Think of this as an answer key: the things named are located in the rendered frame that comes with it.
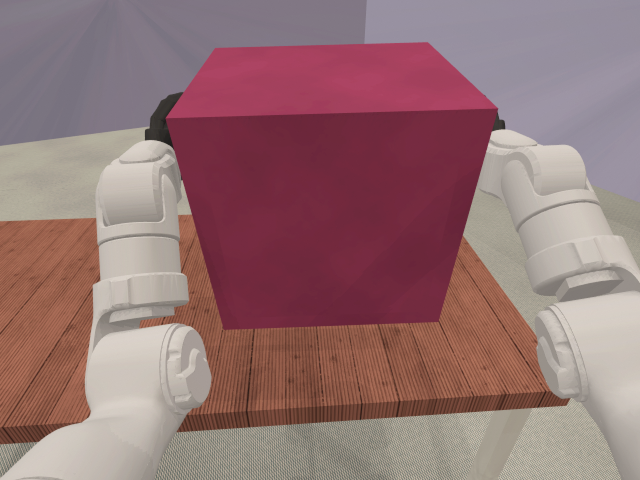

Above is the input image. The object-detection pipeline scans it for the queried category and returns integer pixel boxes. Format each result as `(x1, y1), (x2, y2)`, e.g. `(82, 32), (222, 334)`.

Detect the robot left forearm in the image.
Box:
(85, 140), (189, 410)

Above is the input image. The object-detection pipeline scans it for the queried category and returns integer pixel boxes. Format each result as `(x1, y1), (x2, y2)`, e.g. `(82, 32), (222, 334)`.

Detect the table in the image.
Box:
(0, 214), (571, 480)

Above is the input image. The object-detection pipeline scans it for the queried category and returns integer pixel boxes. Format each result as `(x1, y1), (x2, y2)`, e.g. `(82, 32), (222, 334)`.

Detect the right robot upper arm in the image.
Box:
(535, 291), (640, 480)

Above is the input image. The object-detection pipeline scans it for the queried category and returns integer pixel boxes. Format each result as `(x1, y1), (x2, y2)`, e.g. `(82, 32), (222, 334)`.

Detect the robot right forearm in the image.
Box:
(477, 129), (640, 302)

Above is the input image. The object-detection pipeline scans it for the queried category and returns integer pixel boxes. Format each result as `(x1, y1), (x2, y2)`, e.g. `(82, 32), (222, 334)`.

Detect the right robot hand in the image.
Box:
(492, 111), (505, 131)

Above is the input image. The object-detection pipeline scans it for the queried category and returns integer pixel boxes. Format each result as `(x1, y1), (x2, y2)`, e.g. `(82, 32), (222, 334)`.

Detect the left robot hand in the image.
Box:
(145, 92), (184, 180)

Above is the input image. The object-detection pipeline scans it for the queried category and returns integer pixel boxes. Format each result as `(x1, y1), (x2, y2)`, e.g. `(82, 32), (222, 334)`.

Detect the left robot upper arm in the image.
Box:
(0, 323), (212, 480)

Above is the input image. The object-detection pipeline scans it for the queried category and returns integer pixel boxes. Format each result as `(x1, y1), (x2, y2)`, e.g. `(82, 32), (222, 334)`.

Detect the carton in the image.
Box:
(165, 42), (498, 330)

